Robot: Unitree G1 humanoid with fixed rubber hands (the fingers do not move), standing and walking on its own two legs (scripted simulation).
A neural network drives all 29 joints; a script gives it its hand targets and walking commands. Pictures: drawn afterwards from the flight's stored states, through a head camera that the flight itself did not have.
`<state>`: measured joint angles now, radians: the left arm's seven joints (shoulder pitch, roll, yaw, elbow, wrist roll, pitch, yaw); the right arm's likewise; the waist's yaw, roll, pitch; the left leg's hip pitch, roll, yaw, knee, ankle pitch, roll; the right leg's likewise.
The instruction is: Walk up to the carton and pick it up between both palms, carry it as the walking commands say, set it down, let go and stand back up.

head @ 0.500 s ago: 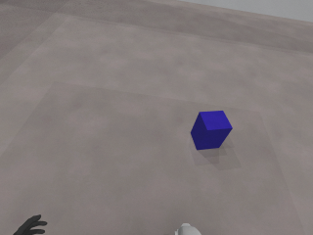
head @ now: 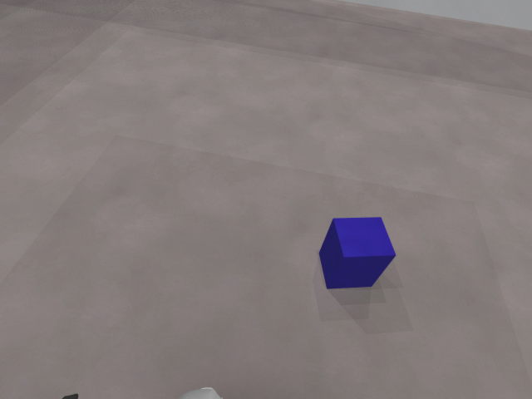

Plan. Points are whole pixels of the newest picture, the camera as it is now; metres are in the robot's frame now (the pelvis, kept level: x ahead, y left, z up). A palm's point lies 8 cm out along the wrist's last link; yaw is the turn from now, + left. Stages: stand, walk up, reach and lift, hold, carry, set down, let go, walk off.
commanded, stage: walk up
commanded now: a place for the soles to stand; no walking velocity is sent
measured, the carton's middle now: (353, 254) +0.75 -0.36 -0.62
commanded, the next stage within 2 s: none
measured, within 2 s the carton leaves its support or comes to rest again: neither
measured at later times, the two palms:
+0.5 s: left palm (193, 372) +0.17 +0.12 -0.08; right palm out of the picture +0.15 -0.58 -0.08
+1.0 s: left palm (310, 315) +0.29 -0.07 -0.11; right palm out of the picture +0.23 -0.78 -0.03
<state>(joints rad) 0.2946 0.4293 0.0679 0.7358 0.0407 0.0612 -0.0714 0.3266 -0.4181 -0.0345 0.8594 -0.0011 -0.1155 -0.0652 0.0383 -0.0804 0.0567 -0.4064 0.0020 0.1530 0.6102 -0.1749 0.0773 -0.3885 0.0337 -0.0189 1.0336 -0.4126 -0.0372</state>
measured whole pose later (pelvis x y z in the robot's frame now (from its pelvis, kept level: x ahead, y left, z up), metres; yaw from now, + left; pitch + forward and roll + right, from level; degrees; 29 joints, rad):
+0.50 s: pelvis +0.11 -0.21 +0.00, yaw +1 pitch -1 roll +0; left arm 0.30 0.43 0.08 0.72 0.05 0.03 -0.09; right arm 0.36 -0.52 -0.07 0.93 0.00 -0.07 -0.06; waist 0.05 0.01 0.06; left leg -0.51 0.06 0.04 1.03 -0.44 0.02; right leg -0.33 -0.04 -0.05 0.67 -0.33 -0.01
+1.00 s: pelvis +0.21 -0.40 +0.00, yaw +2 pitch -1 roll +0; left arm 0.27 0.49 0.12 0.70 0.04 0.09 -0.11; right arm 0.41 -0.52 -0.06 0.82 -0.03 -0.10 -0.06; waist -0.02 -0.13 0.08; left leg -0.34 0.18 0.02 0.63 -0.29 -0.02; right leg -0.49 -0.14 0.06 0.84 -0.34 0.01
